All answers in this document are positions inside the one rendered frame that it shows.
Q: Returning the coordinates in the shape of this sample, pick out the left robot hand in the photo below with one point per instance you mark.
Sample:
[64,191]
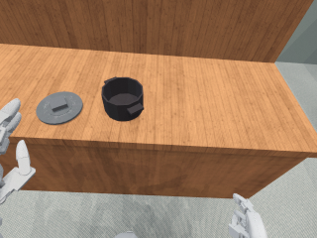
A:
[18,177]

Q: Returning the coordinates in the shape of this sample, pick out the pot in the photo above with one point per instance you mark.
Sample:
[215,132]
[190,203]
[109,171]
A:
[123,98]

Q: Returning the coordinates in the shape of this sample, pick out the table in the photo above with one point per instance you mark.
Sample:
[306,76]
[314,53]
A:
[218,116]

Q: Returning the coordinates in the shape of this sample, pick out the right robot hand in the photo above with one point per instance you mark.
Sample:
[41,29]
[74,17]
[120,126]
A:
[252,225]

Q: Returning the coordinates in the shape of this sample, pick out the knob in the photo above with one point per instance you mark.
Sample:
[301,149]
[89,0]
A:
[57,103]

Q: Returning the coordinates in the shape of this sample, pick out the lid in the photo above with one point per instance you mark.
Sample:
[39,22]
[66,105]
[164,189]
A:
[61,116]

